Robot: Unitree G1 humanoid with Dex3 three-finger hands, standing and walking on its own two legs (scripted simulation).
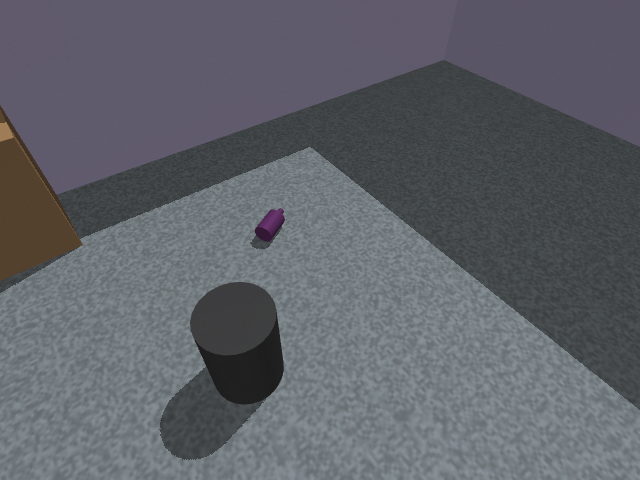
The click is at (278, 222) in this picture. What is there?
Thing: lying bottle
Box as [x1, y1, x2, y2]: [255, 208, 284, 241]
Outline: 281,208 279,208 277,211 272,209 270,210 255,228 255,233 259,238 268,241 279,228 284,220 282,215 283,210
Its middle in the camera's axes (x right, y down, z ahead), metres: -0.22 -0.08 +1.74
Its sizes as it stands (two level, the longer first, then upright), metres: 0.167 0.083 0.083
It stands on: the floor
